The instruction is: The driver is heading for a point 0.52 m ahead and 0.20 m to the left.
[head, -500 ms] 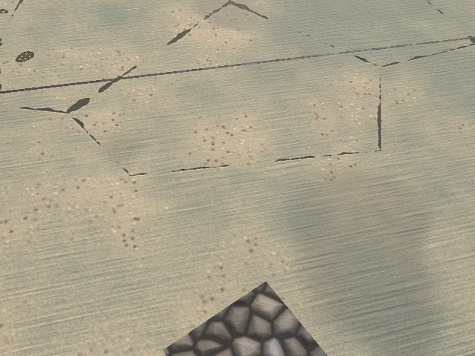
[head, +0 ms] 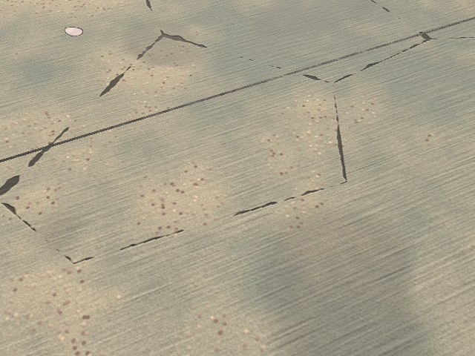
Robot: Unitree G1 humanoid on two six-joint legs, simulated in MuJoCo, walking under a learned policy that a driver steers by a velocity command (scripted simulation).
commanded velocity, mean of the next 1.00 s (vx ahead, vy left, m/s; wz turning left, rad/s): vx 0.40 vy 0.00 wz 0.38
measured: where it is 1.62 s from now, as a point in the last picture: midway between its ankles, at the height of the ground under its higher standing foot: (212, 346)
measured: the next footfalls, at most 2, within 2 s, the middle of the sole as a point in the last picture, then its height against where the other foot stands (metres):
left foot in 0.32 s outside the picture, level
right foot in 0.82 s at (233, 306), level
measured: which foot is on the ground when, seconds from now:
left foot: up 0.00-0.30, down 0.32-0.82, up 0.84-1.00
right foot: down 0.00-0.34, up 0.36-0.80, down 0.82-1.00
